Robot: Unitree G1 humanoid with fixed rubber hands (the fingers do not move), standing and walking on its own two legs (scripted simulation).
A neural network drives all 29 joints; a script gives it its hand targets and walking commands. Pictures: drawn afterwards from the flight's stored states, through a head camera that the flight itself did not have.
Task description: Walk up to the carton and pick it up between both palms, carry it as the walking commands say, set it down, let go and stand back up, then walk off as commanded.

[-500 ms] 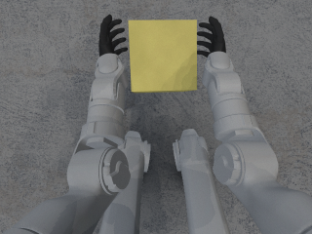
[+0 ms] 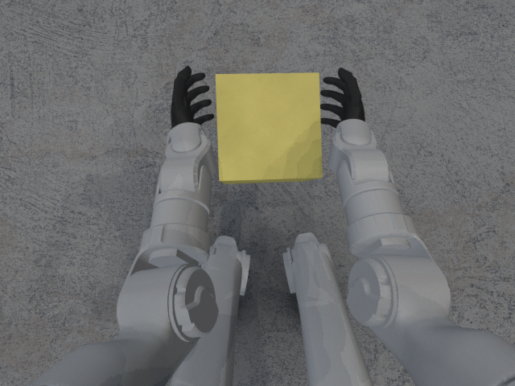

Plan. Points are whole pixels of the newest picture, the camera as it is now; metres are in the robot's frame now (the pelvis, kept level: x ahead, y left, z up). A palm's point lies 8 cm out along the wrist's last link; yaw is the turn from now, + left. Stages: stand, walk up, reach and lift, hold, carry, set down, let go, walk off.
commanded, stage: reach and lift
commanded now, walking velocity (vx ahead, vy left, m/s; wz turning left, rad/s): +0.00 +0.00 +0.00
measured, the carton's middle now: (265, 136) +0.48 -0.01 -0.17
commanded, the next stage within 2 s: none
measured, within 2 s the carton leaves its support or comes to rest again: neither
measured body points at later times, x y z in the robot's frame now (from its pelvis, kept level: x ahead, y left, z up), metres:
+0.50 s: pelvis +0.02 +0.00 +0.06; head +0.23 -0.02 +0.46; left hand +0.46 +0.11 +0.00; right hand +0.46 -0.13 -0.01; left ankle +0.10 +0.14 -0.49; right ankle +0.10 -0.13 -0.49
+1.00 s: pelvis +0.04 +0.00 +0.13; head +0.21 -0.01 +0.55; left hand +0.45 +0.11 +0.08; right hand +0.45 -0.13 +0.07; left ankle +0.10 +0.14 -0.49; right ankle +0.10 -0.13 -0.49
